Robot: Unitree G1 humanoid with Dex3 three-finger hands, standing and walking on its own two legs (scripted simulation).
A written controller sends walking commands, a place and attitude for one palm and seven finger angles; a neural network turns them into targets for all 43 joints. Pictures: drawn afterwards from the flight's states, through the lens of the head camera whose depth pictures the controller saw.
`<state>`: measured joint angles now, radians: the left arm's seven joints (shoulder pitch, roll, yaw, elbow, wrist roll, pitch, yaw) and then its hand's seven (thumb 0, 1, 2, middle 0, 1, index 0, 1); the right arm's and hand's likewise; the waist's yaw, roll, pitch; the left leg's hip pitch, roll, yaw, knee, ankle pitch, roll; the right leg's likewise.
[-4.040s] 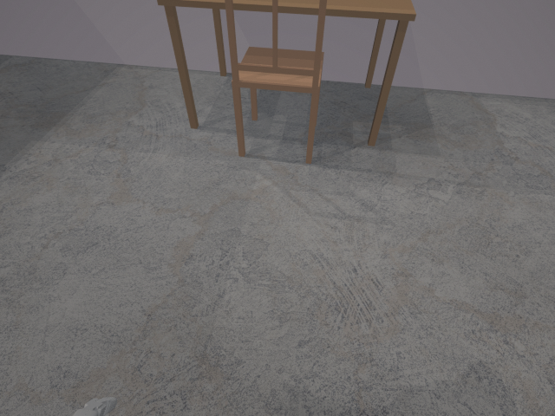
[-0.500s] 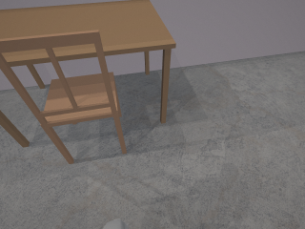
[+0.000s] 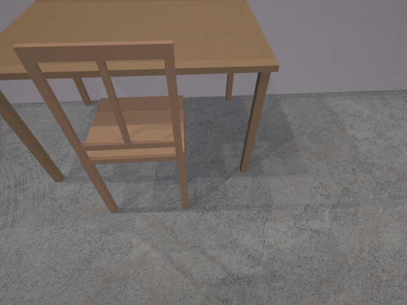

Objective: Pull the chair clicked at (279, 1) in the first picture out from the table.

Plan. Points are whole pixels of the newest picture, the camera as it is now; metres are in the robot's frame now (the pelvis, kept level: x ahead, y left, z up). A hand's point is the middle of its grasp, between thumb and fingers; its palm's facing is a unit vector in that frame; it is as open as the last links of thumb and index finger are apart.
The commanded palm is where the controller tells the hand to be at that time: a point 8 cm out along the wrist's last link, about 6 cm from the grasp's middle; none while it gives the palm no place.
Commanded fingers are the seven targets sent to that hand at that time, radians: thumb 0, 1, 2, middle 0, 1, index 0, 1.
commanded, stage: take the last steps up to it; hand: left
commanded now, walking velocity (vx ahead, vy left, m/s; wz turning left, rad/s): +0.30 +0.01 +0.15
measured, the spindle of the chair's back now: (116, 107) +0.69 +0.34 -0.05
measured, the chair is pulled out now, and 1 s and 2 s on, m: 0.00 0.00 0.00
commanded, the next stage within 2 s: come to a stop and stand still in 0.90 s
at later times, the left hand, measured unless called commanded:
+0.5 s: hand out of the picture +0.04 +0.20 -0.17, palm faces +0.10 -0.98 -0.15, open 7.3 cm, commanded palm none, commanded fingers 0.00 0.90 0.90 -0.20 -0.30 -0.20 -0.30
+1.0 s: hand (136, 255) +0.26 +0.19 -0.16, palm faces +0.12 -0.97 -0.19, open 7.2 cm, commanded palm none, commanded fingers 0.00 0.90 0.90 -0.20 -0.30 -0.20 -0.30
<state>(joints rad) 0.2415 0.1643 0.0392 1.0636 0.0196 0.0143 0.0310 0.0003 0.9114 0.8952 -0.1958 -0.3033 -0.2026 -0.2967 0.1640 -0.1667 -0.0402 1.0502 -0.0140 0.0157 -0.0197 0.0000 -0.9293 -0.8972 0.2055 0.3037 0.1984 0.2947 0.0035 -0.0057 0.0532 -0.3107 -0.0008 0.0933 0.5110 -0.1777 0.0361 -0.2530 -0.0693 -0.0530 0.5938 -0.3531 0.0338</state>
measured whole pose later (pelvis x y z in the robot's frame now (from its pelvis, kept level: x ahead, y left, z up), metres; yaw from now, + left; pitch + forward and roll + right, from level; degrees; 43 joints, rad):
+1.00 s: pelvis +0.24 +0.01 +0.01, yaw +5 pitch -1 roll -1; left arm 0.25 0.16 0.04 1.07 0.03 -0.04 0.01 -0.01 0.94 0.89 -0.20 -0.30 -0.21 -0.30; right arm 0.21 -0.17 -0.05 1.04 -0.02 -0.03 -0.01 0.01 -0.92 -0.90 0.20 0.30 0.19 0.29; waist -0.01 0.02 0.03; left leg -0.43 0.10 0.08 0.82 -0.32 0.00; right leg -0.18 -0.01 -0.16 0.42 -0.22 -0.04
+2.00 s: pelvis +0.24 -0.01 +0.01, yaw +4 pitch +1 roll +2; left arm 0.30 0.16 0.04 1.06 0.03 0.01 0.03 0.00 0.91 0.89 -0.20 -0.30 -0.21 -0.30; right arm 0.24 -0.22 -0.05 1.05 -0.01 0.04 -0.01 0.01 -0.91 -0.90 0.20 0.30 0.19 0.29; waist 0.04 0.01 0.05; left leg -0.24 0.02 0.04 0.57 -0.31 -0.03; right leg -0.22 -0.09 -0.04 0.44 -0.23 0.02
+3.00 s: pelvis +0.22 +0.01 +0.00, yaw +3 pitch -3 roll +0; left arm 0.25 0.21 0.00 1.01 0.02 0.01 0.03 0.00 0.91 0.89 -0.20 -0.30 -0.20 -0.30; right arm 0.21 -0.20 -0.03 1.02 -0.01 0.00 -0.01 0.01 -0.91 -0.90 0.20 0.30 0.19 0.29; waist -0.01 -0.01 0.02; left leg -0.20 0.04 0.04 0.57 -0.32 -0.01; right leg -0.23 -0.06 -0.03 0.54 -0.26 0.04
